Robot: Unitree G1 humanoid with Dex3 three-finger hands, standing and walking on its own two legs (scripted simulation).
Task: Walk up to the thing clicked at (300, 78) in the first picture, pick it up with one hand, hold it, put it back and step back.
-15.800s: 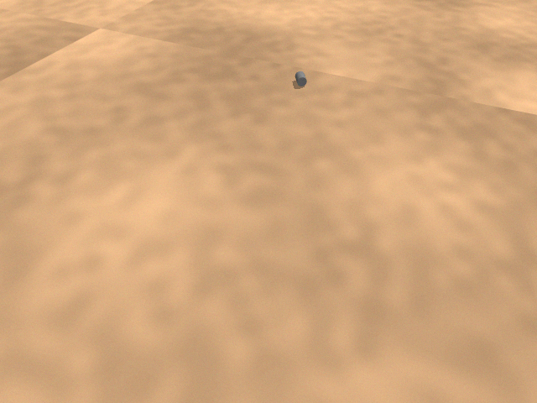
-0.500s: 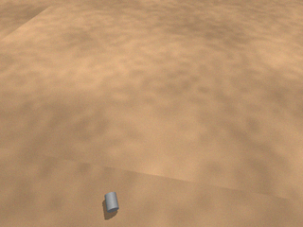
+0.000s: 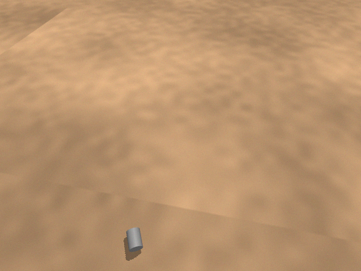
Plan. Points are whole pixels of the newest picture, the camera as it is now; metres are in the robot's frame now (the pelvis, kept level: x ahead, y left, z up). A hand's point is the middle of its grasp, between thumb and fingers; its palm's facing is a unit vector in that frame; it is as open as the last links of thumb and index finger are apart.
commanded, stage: walk up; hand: left
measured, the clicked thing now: (134, 239) +0.41 +0.26 -0.74
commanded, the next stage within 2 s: none
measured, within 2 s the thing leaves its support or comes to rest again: neither
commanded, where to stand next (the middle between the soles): +0.02 +0.02 m, yaw +0 degrees
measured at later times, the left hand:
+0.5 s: hand out of the picture +0.09 +0.25 -0.15, palm faces +0.03 -0.95 -0.32, open 7.3 cm
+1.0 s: hand out of the picture +0.07 +0.29 -0.18, palm faces +0.02 -0.95 -0.31, open 7.3 cm
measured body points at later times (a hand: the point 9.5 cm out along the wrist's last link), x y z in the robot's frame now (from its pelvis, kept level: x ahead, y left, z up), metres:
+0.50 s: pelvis +0.00 +0.00 +0.00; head +0.02 +0.00 +0.45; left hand +0.09 +0.30 -0.13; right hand +0.07 -0.30 -0.13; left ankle -0.03 +0.14 -0.74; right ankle +0.06 -0.11 -0.74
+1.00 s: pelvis -0.07 +0.03 -0.02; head -0.01 +0.06 +0.42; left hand +0.07 +0.34 -0.16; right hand -0.01 -0.30 -0.12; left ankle -0.07 +0.14 -0.74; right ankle -0.01 -0.11 -0.70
